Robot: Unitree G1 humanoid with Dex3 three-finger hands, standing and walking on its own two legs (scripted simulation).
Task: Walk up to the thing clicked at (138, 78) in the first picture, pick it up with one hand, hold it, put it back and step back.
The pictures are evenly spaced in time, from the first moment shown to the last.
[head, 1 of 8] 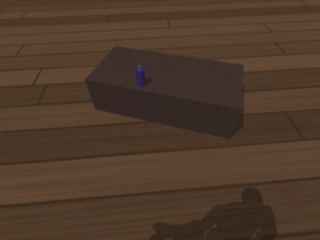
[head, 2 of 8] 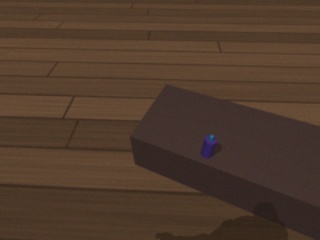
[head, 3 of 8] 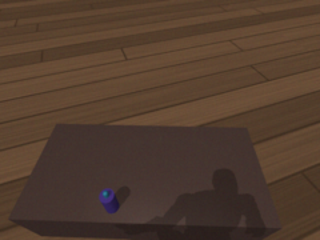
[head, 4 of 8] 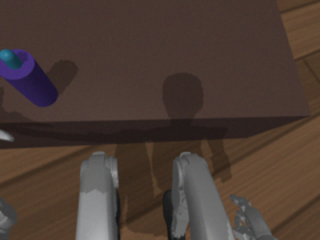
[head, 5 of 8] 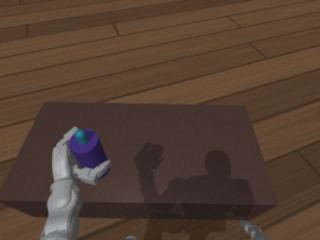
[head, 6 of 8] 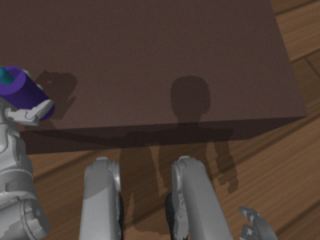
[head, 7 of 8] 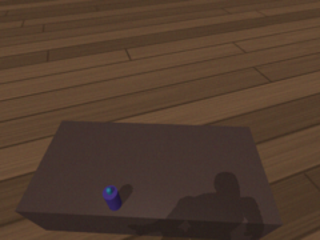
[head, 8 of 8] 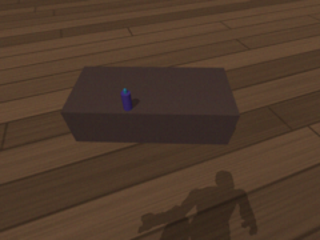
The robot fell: no
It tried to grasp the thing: yes
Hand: left
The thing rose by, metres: 0.40
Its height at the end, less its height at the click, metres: +0.00
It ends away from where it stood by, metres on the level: 0.01
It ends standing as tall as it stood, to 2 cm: yes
